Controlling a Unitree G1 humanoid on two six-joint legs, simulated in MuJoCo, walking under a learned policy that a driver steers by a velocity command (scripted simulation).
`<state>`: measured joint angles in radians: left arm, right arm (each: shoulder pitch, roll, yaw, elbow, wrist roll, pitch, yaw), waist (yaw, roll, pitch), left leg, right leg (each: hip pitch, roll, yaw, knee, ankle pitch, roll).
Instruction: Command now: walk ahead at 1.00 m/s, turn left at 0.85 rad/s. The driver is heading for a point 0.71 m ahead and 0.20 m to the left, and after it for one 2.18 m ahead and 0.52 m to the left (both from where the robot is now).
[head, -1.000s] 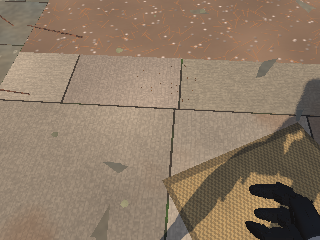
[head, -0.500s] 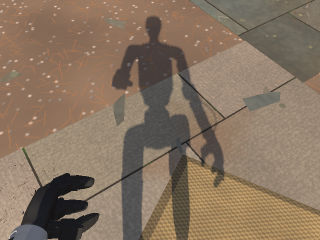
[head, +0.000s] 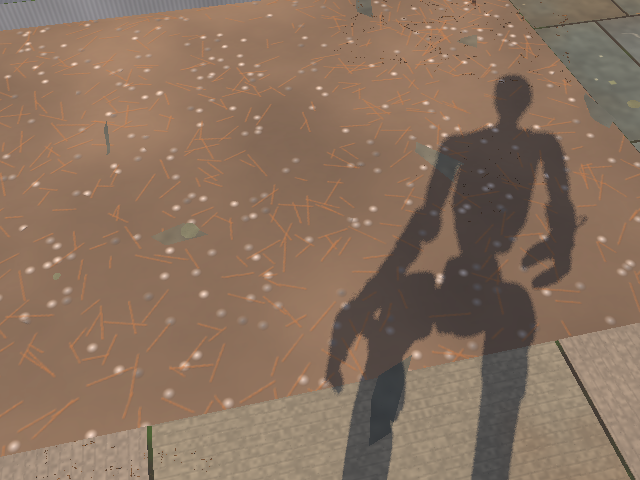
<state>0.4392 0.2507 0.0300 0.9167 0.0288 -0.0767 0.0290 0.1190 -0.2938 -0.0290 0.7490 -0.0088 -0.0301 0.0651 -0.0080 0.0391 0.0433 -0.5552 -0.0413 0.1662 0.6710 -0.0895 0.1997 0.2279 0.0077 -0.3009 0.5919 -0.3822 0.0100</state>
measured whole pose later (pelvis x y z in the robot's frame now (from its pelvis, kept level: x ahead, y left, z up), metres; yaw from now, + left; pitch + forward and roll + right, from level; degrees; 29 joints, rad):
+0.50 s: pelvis +0.46 +0.01 +0.02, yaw +29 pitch +2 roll -1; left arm 0.11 0.29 0.01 0.64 0.06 -0.08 0.02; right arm 0.33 -0.38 -0.09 0.79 -0.01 -0.05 0.01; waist -0.06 0.03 0.03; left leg -0.26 -0.12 -0.13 1.21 -0.39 0.13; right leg -0.45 -0.02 0.00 0.61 -0.20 0.03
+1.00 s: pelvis +0.84 +0.25 +0.03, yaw +32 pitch +1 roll +0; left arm 0.40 0.26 0.03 0.87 0.00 -0.05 -0.02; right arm 0.23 -0.27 -0.02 0.77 -0.05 -0.08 0.01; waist 0.05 -0.01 0.02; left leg -0.27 -0.01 0.12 0.52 -0.27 0.05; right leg -0.42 -0.07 0.02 1.26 -0.27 -0.09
